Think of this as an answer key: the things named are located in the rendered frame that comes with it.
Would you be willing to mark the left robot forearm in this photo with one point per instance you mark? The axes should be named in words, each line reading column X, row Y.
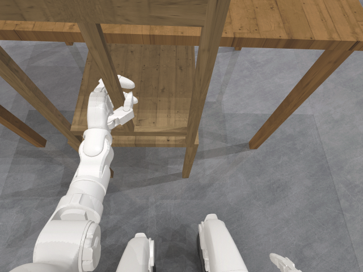
column 84, row 198

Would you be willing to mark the table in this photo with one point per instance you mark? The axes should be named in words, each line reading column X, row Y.
column 335, row 26

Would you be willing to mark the left robot upper arm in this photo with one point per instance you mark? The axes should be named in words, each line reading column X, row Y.
column 66, row 246

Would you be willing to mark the robot right shin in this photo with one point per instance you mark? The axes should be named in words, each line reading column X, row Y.
column 205, row 254

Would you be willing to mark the robot left hand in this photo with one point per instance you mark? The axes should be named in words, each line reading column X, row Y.
column 100, row 107

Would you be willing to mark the robot right hand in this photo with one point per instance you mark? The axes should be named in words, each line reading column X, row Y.
column 284, row 264

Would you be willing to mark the left robot thigh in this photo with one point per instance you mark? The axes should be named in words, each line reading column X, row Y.
column 138, row 255

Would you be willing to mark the chair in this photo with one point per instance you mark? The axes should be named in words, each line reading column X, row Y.
column 171, row 93

